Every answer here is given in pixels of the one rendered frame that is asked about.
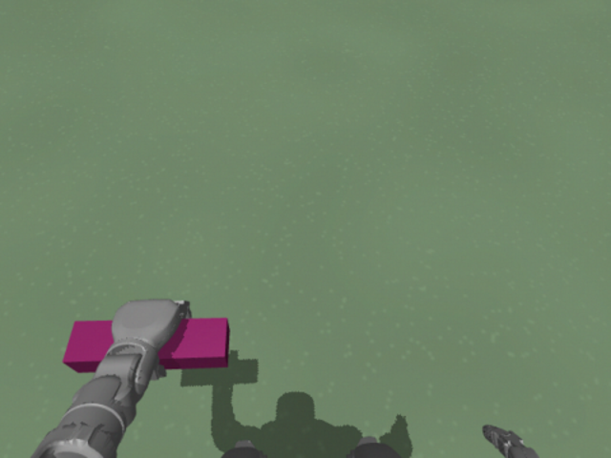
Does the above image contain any left robot arm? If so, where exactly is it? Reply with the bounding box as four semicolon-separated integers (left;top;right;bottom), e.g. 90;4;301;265
31;339;158;458

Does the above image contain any carton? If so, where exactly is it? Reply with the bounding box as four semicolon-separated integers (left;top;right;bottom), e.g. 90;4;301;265
62;318;230;373

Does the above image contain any left robot hand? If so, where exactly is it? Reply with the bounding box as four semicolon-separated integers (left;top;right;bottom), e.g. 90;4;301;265
112;300;192;381

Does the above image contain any right robot hand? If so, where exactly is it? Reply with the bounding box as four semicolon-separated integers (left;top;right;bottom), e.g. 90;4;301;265
482;425;539;458

